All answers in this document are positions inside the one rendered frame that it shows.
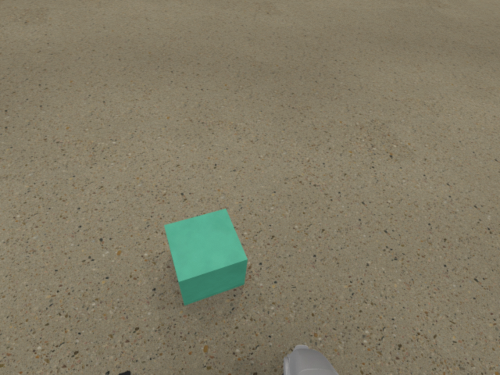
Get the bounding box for right robot thigh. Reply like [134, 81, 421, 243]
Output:
[284, 348, 338, 375]

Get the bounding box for carton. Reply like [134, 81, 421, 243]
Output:
[164, 209, 248, 305]

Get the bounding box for right robot shin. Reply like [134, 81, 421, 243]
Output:
[293, 345, 309, 351]

